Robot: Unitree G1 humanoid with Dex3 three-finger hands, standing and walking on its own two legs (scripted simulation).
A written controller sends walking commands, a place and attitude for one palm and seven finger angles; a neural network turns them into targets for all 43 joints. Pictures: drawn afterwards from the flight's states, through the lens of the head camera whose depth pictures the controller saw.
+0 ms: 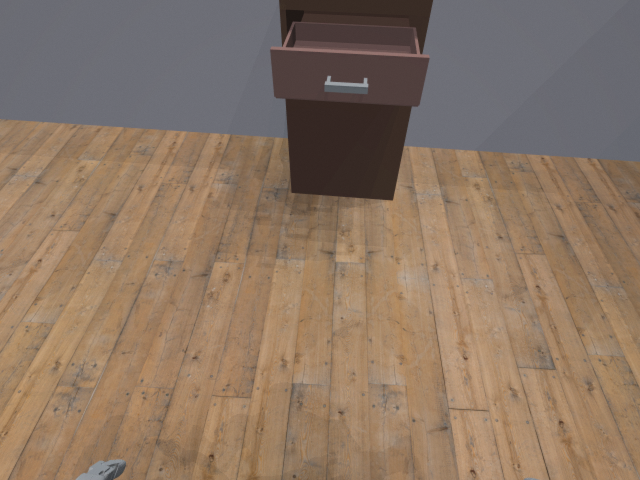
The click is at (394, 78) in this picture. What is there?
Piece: drawer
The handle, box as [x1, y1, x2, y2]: [324, 76, 367, 93]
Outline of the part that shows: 324,85 324,91 367,93 366,78 364,78 363,83 331,82 330,76 328,76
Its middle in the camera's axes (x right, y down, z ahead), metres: +0.07 -0.43 +1.08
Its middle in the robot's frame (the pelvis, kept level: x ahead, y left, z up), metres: +1.10 -0.01 -0.04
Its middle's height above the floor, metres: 0.72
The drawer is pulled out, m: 0.30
